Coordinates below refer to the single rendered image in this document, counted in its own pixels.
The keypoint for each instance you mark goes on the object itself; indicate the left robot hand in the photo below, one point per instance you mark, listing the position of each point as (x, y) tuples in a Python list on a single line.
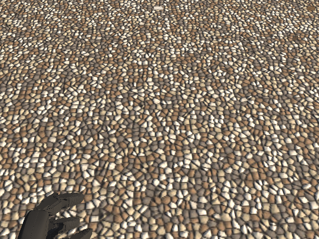
[(37, 223)]

